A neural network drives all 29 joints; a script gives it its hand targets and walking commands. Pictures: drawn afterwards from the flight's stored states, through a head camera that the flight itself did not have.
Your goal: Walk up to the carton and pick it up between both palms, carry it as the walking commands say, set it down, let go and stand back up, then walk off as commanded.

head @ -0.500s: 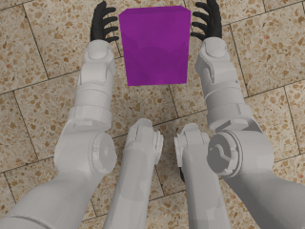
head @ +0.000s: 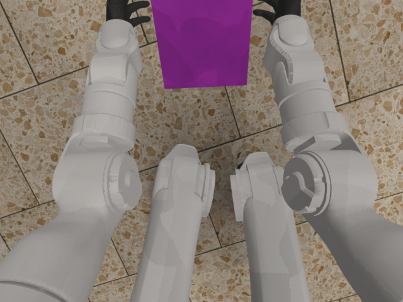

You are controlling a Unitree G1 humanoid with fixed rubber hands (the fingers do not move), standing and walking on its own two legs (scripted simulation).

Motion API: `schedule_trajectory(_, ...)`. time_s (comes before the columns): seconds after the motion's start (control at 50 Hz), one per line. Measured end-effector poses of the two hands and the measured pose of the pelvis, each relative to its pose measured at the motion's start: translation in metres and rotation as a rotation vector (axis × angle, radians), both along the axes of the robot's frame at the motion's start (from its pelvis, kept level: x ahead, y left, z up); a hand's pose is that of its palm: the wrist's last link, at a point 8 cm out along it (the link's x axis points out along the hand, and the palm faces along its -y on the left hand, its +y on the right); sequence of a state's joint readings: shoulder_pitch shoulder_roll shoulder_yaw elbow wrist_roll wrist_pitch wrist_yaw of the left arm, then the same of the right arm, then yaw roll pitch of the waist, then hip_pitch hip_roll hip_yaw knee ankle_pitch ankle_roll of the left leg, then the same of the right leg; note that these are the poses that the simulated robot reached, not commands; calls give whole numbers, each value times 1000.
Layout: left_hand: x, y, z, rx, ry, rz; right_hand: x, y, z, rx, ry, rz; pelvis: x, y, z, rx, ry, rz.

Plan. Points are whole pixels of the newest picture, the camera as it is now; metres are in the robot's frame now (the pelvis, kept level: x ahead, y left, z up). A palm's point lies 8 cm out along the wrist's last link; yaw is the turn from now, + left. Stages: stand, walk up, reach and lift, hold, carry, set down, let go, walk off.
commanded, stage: set down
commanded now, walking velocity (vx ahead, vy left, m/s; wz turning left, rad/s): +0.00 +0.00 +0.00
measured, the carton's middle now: (203, 28) +0.54 +0.07 -0.28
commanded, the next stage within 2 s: none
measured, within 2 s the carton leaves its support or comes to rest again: neither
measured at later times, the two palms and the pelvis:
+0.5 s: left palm (123, 14) +0.52 +0.20 -0.18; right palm (288, 10) +0.55 -0.06 -0.17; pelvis +0.00 -0.01 -0.02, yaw +0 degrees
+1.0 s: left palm (124, 8) +0.53 +0.20 -0.19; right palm (287, 3) +0.56 -0.06 -0.18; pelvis +0.01 -0.01 -0.02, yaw +0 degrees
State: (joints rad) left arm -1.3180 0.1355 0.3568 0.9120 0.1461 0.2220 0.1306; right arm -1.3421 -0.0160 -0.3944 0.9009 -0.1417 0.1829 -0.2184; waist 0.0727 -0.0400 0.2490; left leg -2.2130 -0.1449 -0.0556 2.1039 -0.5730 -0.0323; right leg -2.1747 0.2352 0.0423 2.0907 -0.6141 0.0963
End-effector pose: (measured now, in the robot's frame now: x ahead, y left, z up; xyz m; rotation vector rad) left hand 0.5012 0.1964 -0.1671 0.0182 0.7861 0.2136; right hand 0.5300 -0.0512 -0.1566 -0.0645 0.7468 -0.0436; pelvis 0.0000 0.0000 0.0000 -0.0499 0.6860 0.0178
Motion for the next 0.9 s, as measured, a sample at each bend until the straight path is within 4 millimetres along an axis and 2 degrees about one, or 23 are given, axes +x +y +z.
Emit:
schedule_trajectory(0.2,14,-2,-7,-25,3,-34,13,-8,-12,12,6,11,6,-5,-11,23,-13,-13)
schedule_trajectory(0.62,18,-1,-13,-70,-27,-65,18,-8,-16,49,-5,48,3,-7,-18,19,-39,-18)
schedule_trajectory(0.9,25,2,-21,-78,-43,-56,27,-8,-25,63,-22,51,9,-5,-21,21,-31,-18)
